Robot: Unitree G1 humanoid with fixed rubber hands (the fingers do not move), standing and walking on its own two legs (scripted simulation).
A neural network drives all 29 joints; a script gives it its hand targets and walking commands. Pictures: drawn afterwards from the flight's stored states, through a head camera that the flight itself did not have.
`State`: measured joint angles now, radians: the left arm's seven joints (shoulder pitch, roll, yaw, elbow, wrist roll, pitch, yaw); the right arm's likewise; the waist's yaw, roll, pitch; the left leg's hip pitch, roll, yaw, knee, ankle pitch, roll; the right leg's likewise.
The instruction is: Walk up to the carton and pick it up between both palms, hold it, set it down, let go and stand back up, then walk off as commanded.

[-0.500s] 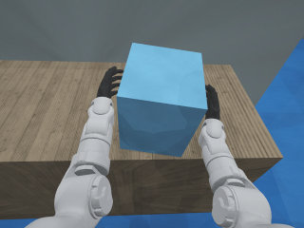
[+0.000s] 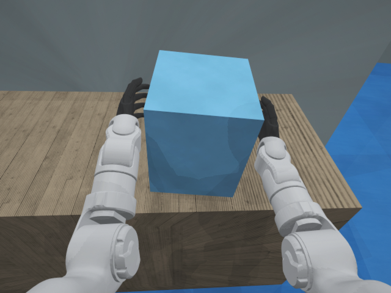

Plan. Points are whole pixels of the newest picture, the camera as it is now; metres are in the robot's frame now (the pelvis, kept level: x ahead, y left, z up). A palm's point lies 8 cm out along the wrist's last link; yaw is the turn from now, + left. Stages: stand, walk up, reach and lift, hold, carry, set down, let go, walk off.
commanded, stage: reach and lift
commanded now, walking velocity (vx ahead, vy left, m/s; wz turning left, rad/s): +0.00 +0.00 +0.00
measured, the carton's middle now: (197, 127) +0.44 -0.04 +0.12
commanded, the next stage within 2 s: none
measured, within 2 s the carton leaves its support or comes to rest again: neither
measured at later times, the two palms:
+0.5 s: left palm (114, 102) +0.38 +0.12 +0.24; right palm (270, 120) +0.36 -0.17 +0.19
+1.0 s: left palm (103, 99) +0.38 +0.13 +0.24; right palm (268, 104) +0.37 -0.16 +0.23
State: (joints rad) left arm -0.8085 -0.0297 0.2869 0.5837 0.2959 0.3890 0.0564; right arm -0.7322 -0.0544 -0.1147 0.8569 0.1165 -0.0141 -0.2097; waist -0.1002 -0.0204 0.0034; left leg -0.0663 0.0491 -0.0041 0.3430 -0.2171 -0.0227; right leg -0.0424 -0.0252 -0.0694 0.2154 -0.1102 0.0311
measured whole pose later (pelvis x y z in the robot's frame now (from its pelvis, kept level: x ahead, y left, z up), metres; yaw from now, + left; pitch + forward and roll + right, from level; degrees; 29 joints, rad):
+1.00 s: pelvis -0.01 +0.00 +0.00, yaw +1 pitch -5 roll -2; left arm -0.85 0.00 0.33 0.33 0.26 0.78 0.05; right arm -0.89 -0.13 0.02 0.68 0.38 0.43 -0.30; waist -0.12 0.00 -0.06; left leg -0.09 0.05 -0.04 0.42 -0.24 -0.03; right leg -0.05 -0.01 -0.06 0.25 -0.12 0.03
